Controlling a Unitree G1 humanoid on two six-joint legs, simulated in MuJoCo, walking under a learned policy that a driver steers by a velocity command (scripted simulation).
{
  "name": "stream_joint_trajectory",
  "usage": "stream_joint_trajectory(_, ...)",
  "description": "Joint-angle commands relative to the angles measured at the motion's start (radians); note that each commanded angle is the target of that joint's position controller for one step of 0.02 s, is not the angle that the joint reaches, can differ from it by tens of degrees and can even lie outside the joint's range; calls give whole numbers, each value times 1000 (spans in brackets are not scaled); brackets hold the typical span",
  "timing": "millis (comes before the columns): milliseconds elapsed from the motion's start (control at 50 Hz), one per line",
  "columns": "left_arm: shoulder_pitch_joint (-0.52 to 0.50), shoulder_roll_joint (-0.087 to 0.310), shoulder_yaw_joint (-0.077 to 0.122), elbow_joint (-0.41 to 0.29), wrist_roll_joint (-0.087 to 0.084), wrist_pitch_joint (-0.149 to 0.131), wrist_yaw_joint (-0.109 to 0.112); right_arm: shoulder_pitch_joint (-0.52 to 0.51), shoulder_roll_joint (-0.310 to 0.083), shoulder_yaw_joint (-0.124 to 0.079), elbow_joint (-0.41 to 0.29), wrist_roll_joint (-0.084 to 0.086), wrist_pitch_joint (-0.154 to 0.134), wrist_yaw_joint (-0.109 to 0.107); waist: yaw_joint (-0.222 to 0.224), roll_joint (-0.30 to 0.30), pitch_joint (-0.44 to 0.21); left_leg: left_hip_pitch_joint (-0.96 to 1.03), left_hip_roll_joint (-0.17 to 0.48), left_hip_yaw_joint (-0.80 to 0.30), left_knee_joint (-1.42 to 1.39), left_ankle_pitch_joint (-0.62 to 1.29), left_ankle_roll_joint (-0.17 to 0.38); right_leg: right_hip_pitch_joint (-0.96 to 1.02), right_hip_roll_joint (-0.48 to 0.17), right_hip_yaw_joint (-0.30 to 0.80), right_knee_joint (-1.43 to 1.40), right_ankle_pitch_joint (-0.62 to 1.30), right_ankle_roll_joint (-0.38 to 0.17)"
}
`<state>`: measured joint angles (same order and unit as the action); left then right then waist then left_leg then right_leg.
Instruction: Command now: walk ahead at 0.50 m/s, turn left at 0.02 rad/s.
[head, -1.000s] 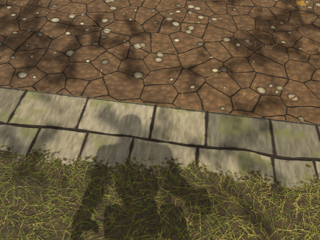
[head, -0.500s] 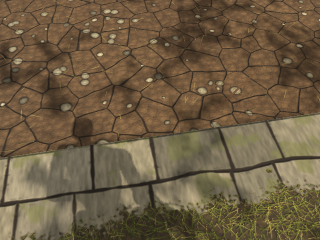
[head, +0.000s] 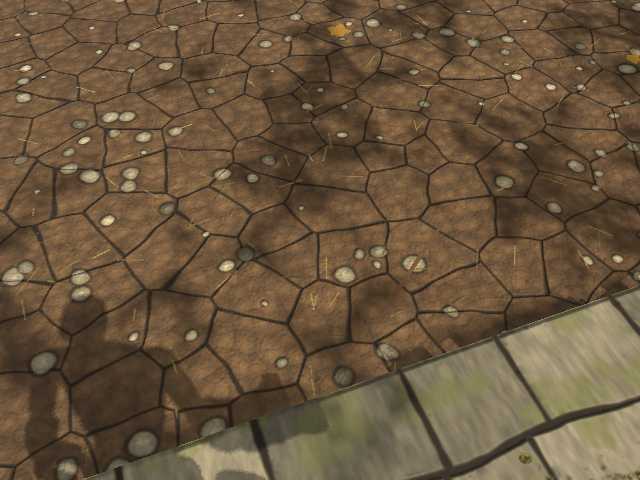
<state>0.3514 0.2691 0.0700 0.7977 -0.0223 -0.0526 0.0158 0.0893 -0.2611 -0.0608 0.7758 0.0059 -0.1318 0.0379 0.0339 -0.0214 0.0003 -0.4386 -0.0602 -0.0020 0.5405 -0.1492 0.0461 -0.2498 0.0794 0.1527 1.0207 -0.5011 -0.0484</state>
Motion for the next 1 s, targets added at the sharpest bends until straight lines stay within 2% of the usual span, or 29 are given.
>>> stream_joint_trajectory(20, -82, 129, 16, -110, 10, -38, -2, 165, -122, -30, -24, 8, 22, 2, -98, 58, -49, 489, 338, -579, -273, -219, 218, -537, -104, -35, 269, 97, 2)
stream_joint_trajectory(40, -117, 116, 19, -128, 27, -46, 1, 140, -117, -27, -29, 0, 27, 3, -77, 39, -12, 403, 301, -514, -283, -107, 214, -514, -130, -43, 193, 143, 5)
stream_joint_trajectory(60, -107, 103, 20, -133, 35, -50, 1, 134, -107, -21, -34, -9, 27, -1, -52, 69, -23, 353, 264, -460, -292, -5, 207, -454, -149, -47, 133, 170, 10)
stream_joint_trajectory(100, -91, 72, 15, -139, 34, -48, 1, 159, -100, -19, -27, -1, 30, -8, -33, 116, -45, 317, 229, -397, -304, 106, 214, -400, -151, -71, 20, 161, 30)
stream_joint_trajectory(180, -216, 28, -9, -173, 33, -46, -2, 210, -163, -40, -21, 12, 47, -37, -61, 110, -32, 219, 201, -311, -322, 151, 203, -309, -119, -107, -268, 323, 66)
stream_joint_trajectory(280, -337, 50, -7, -197, 12, -64, -24, 297, -154, -38, -16, 25, 78, -48, -102, 126, -14, 200, 196, -342, -276, 60, 171, -182, -65, -95, -469, 479, 72)
stream_joint_trajectory(320, -334, 76, 4, -200, 9, -73, -27, 307, -162, -42, -23, 25, 89, -52, -84, 137, -13, 216, 200, -396, -232, -9, 155, -118, -57, -88, -532, 439, 61)
stream_joint_trajectory(360, -244, 98, 20, -175, 13, -81, -23, 297, -143, -39, -36, 26, 95, -55, -26, 137, -32, 189, 164, -411, -146, -44, 117, 31, -74, -90, -599, 426, 32)
stream_joint_trajectory(380, -134, 131, 33, -159, 22, -82, -15, 274, -103, -27, -53, 20, 91, -55, 32, 112, -96, 114, 126, -367, 0, -70, 83, 197, -164, -22, -588, 397, -8)
stream_joint_trajectory(400, 28, 199, 50, -136, 30, -78, -6, 289, -26, -6, -74, 2, 84, -54, 80, -65, -213, -38, 33, -233, 329, -287, 32, 423, -358, 170, -597, 368, -69)
stream_joint_trajectory(420, 73, 249, 63, -98, 30, -59, -19, 392, -36, -4, -117, 35, 74, -54, 21, -365, -255, -316, -4, -144, 568, -482, 10, 536, -530, 587, -694, 71, -210)
stream_joint_trajectory(440, 27, 152, 42, -115, 13, -59, -24, 360, -127, -25, -85, 43, 76, -55, 39, -208, -129, -408, 61, -164, 681, -411, -3, 454, -492, 568, -742, -79, -199)
stream_joint_trajectory(460, -6, 105, 29, -115, 10, -57, -24, 279, -148, -33, -94, 36, 82, -51, 47, -129, -35, -430, 82, -152, 710, -316, -6, 368, -444, 418, -746, -20, -164)
stream_joint_trajectory(480, -55, 86, 19, -119, 22, -56, -25, 260, -130, -33, -90, 28, 88, -49, 22, -67, -2, -388, 108, -144, 697, -241, -14, 280, -396, 308, -768, 95, -144)
stream_joint_trajectory(520, -113, 62, 11, -110, 33, -55, -23, 242, -108, -36, -104, 23, 96, -40, -19, -94, 29, -321, 153, -138, 632, -165, -24, 168, -343, 153, -803, 272, -127)
stream_joint_trajectory(620, -104, 111, 33, -60, 36, -60, -19, 173, -68, -24, -151, 16, 114, -30, -25, -54, 27, -307, 173, -112, 450, -7, -48, 139, -336, -51, -827, 576, -141)
stream_joint_trajectory(680, -97, 146, 40, -33, 33, -51, -8, 73, -48, -11, -185, 12, 98, -5, 6, -33, 33, -250, 160, -61, 262, 170, -29, 132, -312, -165, -808, 635, -116)
stream_joint_trajectory(720, -65, 167, 47, -12, 35, -44, -7, 49, -43, -11, -199, 10, 98, 6, 17, -47, 9, -158, 137, -3, 271, 185, -30, 117, -316, -215, -776, 679, -119)
stream_joint_trajectory(760, -52, 177, 51, -3, 20, -36, -8, 17, -65, -18, -226, 18, 106, 13, 18, -51, 29, -164, 131, 8, 247, 108, -13, 152, -333, -236, -749, 690, -107)
stream_joint_trajectory(800, -60, 201, 57, 3, 7, -27, -2, 26, -87, -29, -241, 11, 112, 16, -4, -78, 45, -92, 105, 46, 208, 17, 22, 164, -346, -270, -701, 810, -82)
stream_joint_trajectory(820, -67, 219, 62, 4, 2, -22, 4, 67, -107, -41, -241, 9, 115, 16, -35, -91, 24, -27, 72, 76, 196, -54, 44, 180, -348, -287, -622, 976, -70)
stream_joint_trajectory(840, -77, 227, 63, 4, 0, -14, 10, 176, -136, -60, -217, 13, 117, 14, -100, -84, -27, 105, 28, 101, 136, -54, 72, 183, -331, -313, -473, 1102, -52)
stream_joint_trajectory(860, -70, 210, 55, 5, 4, -12, 15, 341, -194, -93, -176, 19, 116, 4, -181, -28, -112, 351, 3, 70, 50, 19, 113, 86, -286, -336, -230, 1021, -16)
stream_joint_trajectory(880, 20, 117, 26, -8, 59, -16, 9, 366, -293, -110, -176, 33, 120, -14, -116, 257, -162, 582, 230, -279, 24, 169, 206, -199, -183, -341, 138, 232, 35)
stream_joint_trajectory(900, 64, 78, 2, -65, 48, -53, -14, 328, -316, -93, -228, 29, 96, 0, -65, 386, -340, 782, 379, -816, -161, -61, 410, -489, -30, -126, 385, -135, 60)
stream_joint_trajectory(920, -72, 191, 32, -82, 1, -76, -26, 340, -225, -74, -222, 22, 84, 10, -133, 210, -284, 721, 357, -761, -240, -120, 360, -579, -79, -43, 406, -27, 43)
stream_joint_trajectory(940, -126, 206, 38, -101, -14, -79, -22, 294, -202, -63, -216, 20, 79, 10, -110, 145, -151, 587, 327, -624, -233, -65, 325, -581, -109, -57, 356, 57, 28)
stream_joint_trajectory(960, -124, 192, 38, -87, 3, -69, -13, 240, -170, -52, -222, 20, 75, 15, -66, 45, -91, 449, 295, -522, -222, 37, 294, -521, -150, -53, 288, 109, 34)
stream_joint_trajectory(1000, -90, 193, 44, -77, 22, -40, -6, 172, -136, -37, -236, 11, 75, 9, -14, 58, -65, 283, 245, -428, -243, 130, 276, -401, -188, -38, 173, 179, 50)
